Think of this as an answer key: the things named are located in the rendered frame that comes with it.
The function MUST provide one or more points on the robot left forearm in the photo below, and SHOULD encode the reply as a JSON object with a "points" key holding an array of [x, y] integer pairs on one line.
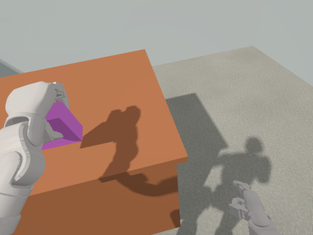
{"points": [[21, 165]]}

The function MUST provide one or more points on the table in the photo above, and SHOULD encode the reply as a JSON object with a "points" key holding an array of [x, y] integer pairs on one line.
{"points": [[121, 179]]}

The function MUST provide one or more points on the right robot hand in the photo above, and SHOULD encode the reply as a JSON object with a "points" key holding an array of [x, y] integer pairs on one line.
{"points": [[241, 207]]}

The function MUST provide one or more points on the left robot hand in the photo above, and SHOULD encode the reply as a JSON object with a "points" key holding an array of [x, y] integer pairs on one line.
{"points": [[38, 98]]}

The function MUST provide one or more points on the robot right forearm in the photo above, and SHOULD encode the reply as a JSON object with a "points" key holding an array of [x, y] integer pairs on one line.
{"points": [[260, 223]]}

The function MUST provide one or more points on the sponge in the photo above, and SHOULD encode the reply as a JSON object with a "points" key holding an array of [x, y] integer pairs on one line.
{"points": [[63, 121]]}

